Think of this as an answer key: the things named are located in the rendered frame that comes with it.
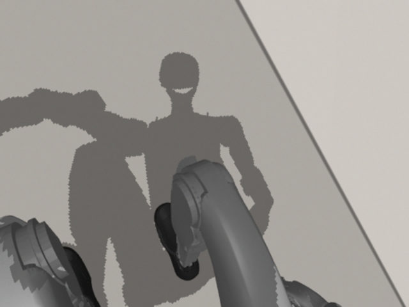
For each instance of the right robot foot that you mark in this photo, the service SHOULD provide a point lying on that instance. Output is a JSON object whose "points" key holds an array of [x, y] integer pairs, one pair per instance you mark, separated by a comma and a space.
{"points": [[167, 237]]}

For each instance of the right robot hand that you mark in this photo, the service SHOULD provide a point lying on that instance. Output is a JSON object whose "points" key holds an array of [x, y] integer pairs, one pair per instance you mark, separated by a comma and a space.
{"points": [[302, 296]]}

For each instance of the left robot foot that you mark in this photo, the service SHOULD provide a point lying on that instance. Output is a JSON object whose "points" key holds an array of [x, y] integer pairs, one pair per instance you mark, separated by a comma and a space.
{"points": [[82, 276]]}

